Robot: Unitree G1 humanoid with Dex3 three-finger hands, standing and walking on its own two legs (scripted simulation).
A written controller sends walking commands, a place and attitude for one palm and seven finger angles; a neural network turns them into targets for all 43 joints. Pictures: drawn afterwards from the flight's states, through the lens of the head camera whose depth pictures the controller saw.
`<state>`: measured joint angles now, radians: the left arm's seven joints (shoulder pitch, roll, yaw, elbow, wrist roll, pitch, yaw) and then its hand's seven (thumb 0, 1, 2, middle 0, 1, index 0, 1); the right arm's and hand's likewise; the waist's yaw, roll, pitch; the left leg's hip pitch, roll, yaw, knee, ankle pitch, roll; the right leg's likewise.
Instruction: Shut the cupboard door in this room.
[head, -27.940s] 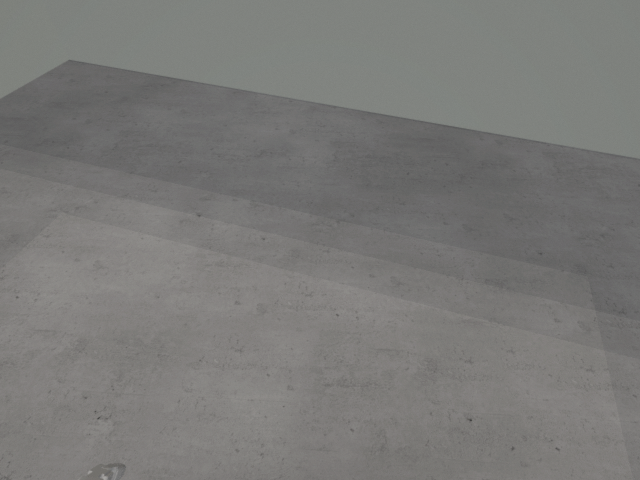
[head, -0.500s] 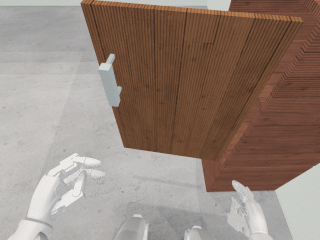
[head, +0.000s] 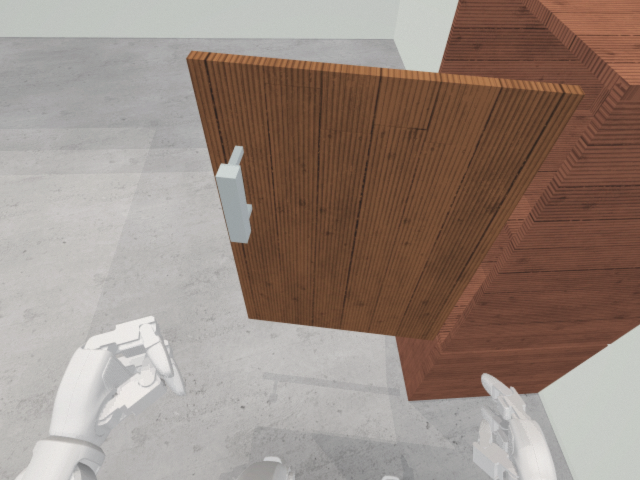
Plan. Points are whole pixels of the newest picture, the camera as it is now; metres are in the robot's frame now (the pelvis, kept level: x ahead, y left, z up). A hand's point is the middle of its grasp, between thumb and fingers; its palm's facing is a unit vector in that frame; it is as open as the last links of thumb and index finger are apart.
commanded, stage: raise the hand and make a fist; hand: left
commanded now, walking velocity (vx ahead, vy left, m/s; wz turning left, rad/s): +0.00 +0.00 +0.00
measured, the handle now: (239, 195) +0.45 +0.15 +0.10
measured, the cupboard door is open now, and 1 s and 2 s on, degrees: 80 80 80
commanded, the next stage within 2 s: bring the fist close to the handle in 0.72 s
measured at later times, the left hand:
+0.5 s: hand (154, 345) +0.23 +0.19 +0.10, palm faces -0.05 -1.00 -0.04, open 3.1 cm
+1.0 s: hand (184, 341) +0.24 +0.16 +0.10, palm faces -0.05 -1.00 -0.05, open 3.1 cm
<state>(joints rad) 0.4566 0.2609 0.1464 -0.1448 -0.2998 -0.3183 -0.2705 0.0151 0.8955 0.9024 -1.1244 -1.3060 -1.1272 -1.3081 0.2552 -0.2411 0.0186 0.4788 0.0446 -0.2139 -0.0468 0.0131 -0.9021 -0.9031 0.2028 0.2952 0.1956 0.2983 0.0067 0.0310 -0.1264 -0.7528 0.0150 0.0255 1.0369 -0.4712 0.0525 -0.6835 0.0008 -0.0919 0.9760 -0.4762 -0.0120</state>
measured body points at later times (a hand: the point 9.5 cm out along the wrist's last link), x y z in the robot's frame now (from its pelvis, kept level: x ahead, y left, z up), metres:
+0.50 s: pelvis +0.01 +0.00 +0.02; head +0.03 +0.01 +0.47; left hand +0.23 +0.25 +0.10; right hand +0.18 -0.23 -0.04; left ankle +0.03 +0.08 -0.67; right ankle +0.01 -0.12 -0.67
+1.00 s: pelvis +0.00 -0.02 +0.02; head +0.03 -0.03 +0.47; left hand +0.24 +0.22 +0.11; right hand +0.18 -0.25 -0.05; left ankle +0.03 +0.08 -0.67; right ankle +0.01 -0.12 -0.67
